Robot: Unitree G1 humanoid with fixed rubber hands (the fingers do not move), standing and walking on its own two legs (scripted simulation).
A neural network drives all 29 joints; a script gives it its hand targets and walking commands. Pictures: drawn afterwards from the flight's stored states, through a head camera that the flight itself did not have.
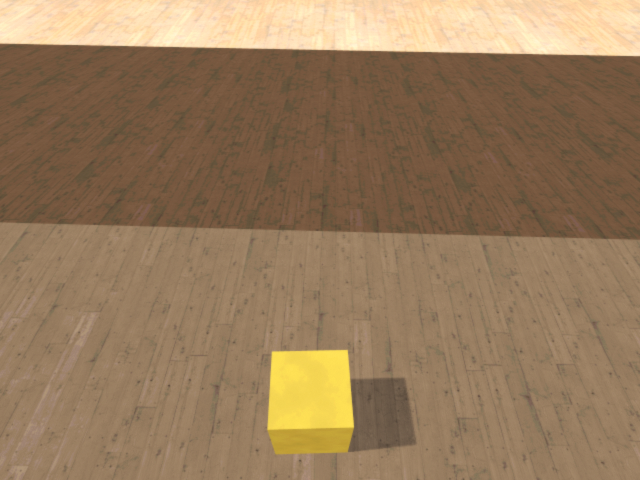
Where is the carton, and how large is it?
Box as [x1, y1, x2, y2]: [267, 350, 353, 453]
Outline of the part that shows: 347,350 272,352 267,429 275,453 347,451 353,428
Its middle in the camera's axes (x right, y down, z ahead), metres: -0.02 +0.47 +1.09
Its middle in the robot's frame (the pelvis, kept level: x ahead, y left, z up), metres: +0.42 +0.03 -0.65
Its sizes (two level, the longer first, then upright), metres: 0.210 0.200 0.250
